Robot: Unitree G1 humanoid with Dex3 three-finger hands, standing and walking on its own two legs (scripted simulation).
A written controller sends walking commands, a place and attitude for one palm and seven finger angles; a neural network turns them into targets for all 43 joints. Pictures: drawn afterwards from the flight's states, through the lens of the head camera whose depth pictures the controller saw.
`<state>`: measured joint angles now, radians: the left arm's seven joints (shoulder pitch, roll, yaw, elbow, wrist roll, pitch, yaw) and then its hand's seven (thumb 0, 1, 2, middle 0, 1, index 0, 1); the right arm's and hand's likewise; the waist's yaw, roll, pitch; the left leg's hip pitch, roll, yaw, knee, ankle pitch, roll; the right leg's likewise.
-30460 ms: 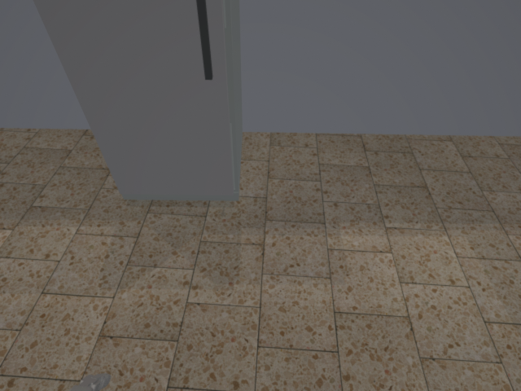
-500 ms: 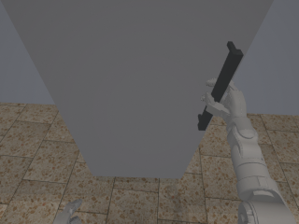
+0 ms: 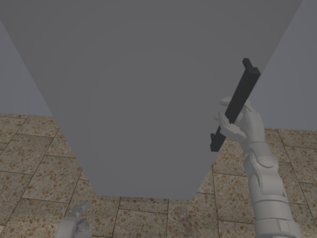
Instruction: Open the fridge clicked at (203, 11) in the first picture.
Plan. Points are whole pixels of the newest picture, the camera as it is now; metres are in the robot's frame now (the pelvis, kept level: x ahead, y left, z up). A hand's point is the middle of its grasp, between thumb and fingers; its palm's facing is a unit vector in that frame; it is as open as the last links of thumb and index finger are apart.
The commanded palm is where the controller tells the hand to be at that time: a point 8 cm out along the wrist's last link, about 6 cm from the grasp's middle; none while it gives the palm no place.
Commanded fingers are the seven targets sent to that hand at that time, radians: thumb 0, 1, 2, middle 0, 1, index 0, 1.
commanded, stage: pull the door a little, standing still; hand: right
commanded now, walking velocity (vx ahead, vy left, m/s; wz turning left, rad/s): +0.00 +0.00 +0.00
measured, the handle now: (227, 112) +0.42 -0.14 +0.11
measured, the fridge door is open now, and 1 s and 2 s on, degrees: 0 20 49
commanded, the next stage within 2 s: walk backward, drawing the door open in 0.40 s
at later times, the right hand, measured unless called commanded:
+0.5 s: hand (226, 151) +0.30 -0.11 +0.12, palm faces -0.12 +0.99 +0.00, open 6.1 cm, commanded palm +0.28 -0.17 +0.12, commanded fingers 0.00 -0.90 -0.90 0.45 1.40 0.45 1.40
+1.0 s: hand (218, 192) +0.21 -0.09 +0.12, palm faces +0.00 +0.99 -0.16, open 6.4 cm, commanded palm +0.17 -0.14 +0.12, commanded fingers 0.00 -0.90 -0.90 0.45 1.40 0.45 1.40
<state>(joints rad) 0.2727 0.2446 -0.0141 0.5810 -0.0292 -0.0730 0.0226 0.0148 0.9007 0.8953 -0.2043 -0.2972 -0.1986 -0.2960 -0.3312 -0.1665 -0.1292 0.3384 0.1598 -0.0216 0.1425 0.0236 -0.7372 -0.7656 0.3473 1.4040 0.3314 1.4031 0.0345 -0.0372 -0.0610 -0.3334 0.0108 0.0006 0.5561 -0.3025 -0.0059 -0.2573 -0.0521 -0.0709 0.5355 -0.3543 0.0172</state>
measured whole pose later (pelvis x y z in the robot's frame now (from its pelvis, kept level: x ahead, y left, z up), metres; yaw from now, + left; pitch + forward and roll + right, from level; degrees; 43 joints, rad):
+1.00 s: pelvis -0.03 +0.01 +0.01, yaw -2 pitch +2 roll +0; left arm 0.14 0.22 -0.03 0.48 0.03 0.09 0.08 0.01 0.90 0.90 -0.21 -0.30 -0.20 -0.30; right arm 0.31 -0.11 0.14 -0.34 -0.01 -0.07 -0.04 -0.01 -0.61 -0.77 0.41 1.37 0.33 1.40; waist -0.01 -0.08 0.01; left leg -0.29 0.01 0.08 0.46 -0.21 0.02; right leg -0.36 0.01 0.03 0.71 -0.35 -0.02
